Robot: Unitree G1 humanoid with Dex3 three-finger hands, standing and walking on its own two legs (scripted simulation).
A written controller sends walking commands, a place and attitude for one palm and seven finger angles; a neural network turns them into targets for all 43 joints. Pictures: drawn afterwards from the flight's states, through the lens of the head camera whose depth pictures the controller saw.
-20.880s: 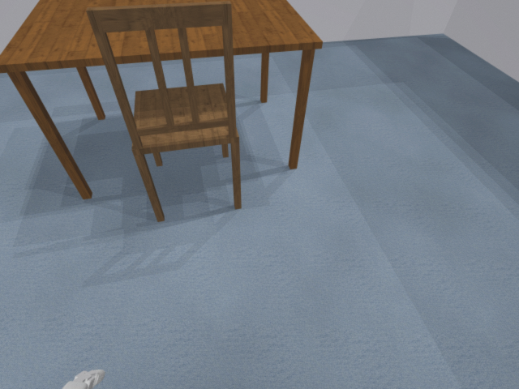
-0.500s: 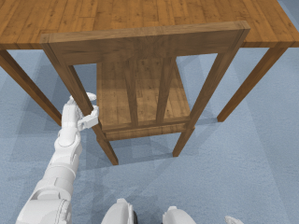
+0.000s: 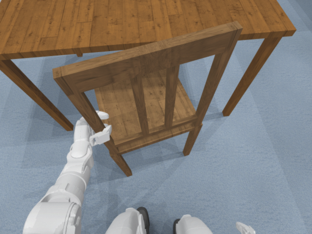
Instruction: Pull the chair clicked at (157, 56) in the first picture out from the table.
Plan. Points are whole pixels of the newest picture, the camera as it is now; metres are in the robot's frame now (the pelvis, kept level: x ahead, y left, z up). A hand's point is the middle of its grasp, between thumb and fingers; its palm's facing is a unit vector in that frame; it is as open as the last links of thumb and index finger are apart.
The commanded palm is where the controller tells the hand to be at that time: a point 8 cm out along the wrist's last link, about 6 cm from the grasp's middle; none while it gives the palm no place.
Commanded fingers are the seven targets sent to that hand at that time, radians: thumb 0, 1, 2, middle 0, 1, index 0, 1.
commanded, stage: step backward, pulling the chair out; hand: left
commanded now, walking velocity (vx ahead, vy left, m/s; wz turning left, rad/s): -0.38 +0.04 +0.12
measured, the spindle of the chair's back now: (141, 110) +0.45 +0.04 -0.04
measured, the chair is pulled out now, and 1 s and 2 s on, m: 0.08 0.23 0.37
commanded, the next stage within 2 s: none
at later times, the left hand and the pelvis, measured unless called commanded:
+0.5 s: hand (110, 165) +0.29 +0.12 -0.05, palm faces +0.00 -0.99 -0.12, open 5.9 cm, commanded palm +0.27 +0.18 -0.05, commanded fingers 0.00 0.90 0.90 -0.50 -1.45 -0.50 -1.45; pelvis -0.10 +0.02 +0.01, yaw +6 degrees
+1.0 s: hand (108, 194) +0.22 +0.12 -0.06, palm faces +0.01 -0.98 -0.18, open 5.9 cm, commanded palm +0.20 +0.17 -0.05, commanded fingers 0.00 0.90 0.90 -0.50 -1.45 -0.50 -1.45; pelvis -0.17 +0.01 -0.01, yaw +3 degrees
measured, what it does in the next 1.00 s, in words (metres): walks backwards: left foot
